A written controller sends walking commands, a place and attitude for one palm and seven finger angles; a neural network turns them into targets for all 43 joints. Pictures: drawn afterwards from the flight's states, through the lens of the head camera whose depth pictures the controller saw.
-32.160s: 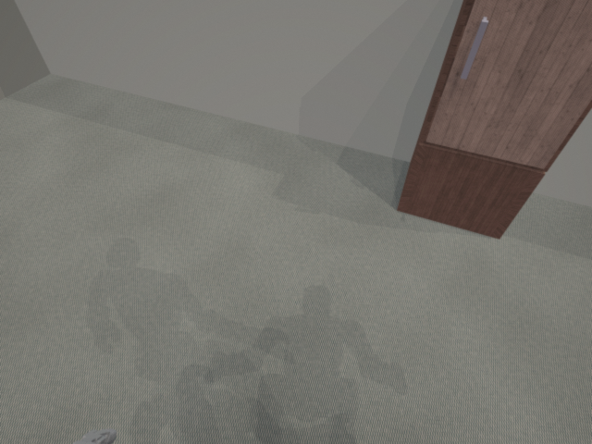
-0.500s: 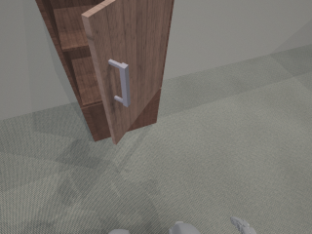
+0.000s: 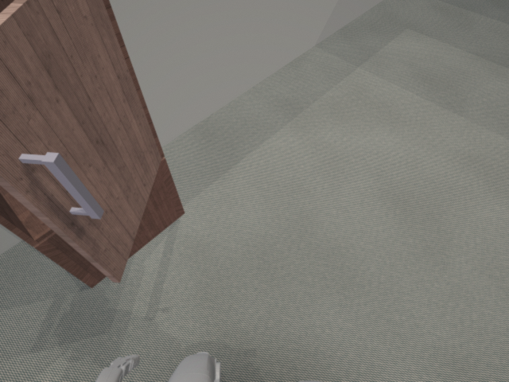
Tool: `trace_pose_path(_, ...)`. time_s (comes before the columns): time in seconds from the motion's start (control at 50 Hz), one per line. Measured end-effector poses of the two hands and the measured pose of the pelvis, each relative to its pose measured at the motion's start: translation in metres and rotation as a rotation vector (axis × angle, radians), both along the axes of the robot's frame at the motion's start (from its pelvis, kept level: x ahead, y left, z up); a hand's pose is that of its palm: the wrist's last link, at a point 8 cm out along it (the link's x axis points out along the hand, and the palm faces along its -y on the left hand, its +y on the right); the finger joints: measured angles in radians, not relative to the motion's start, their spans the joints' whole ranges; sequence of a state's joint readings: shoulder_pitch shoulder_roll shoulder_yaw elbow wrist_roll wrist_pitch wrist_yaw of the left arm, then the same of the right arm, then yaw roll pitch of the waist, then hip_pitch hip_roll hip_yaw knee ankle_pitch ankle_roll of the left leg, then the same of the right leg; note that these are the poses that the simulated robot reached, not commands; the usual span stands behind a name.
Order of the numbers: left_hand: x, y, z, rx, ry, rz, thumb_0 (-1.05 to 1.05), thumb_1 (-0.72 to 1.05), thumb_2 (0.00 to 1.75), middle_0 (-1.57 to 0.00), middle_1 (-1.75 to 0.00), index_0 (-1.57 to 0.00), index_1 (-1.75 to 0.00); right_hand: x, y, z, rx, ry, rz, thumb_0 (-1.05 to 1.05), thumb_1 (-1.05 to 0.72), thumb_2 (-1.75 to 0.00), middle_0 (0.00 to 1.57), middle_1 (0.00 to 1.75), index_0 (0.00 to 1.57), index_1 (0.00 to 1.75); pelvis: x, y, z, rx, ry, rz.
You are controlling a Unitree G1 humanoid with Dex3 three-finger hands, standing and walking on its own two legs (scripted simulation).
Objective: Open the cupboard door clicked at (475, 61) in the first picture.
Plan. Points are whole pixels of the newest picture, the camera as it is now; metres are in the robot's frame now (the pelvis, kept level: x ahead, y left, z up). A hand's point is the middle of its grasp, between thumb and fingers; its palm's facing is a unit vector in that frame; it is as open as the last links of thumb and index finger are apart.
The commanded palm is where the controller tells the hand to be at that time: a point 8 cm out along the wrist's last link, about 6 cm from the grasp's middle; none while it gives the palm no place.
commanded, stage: walk to a spot facing it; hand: left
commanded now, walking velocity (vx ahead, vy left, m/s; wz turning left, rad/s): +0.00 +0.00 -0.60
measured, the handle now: (66, 189) +0.40 +0.34 +0.03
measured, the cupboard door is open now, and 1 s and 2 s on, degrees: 38 38 38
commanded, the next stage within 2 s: none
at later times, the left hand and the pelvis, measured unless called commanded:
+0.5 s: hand (174, 349) +0.18 +0.16 -0.16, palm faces -0.31 -0.92 -0.25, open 7.4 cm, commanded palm none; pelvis +0.02 -0.01 -0.01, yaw -18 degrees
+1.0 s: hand (210, 279) +0.32 +0.10 -0.17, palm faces -0.54 -0.83 -0.17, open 7.4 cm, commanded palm none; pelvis +0.17 -0.04 +0.01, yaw -36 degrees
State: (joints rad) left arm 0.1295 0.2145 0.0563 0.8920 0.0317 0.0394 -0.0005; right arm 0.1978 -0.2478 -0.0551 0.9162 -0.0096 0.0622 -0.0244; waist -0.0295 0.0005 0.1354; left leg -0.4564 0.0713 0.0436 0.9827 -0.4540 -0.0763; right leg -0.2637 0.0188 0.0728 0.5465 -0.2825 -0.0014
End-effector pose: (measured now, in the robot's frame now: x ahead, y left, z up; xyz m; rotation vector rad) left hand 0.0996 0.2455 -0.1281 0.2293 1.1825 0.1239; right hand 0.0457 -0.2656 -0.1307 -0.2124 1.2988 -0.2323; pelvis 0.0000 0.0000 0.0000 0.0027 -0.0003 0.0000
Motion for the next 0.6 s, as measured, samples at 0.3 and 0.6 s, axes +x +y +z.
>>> trace_pose_path(0.3,0.05,0.013,-0.006,-0.054,0.022,-0.128,0.0,0.91,0.9,-0.2,-0.3,-0.2,-0.3,-0.023,0.048,0.016,0.008,-0.044,-0.103,0.0,-0.9,-0.9,0.2,0.3,0.2,0.3,0.016,0.022,0.006,-0.032,0.026,-0.191)
trace_pose_path(0.6,0.088,-0.057,0.007,0.008,0.019,-0.315,0.0,0.91,0.9,-0.2,-0.3,-0.2,-0.3,-0.07,-0.008,-0.008,0.051,0.021,-0.344,0.01,-0.91,-0.9,0.2,0.3,0.2,0.3,0.035,-0.018,0.002,-0.001,0.011,-0.367)
